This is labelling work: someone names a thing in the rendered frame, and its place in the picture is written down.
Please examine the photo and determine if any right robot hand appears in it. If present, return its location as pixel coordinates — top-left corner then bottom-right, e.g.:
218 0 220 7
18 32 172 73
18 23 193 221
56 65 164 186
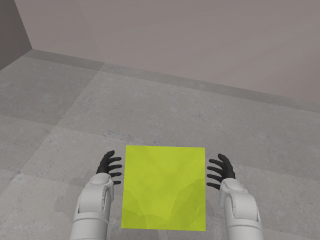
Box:
206 153 236 190

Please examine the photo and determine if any robot right forearm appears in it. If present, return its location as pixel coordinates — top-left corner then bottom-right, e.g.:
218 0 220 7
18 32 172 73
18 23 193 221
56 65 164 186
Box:
218 178 265 240

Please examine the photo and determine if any carton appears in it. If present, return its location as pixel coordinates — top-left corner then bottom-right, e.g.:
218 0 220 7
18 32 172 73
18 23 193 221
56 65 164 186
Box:
121 145 206 231

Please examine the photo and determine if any robot left forearm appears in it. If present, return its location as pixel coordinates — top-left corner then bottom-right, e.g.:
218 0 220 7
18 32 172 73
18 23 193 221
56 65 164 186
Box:
69 173 114 240

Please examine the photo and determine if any left robot hand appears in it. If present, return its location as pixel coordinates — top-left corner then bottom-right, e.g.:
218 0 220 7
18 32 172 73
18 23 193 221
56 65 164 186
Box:
96 150 122 185

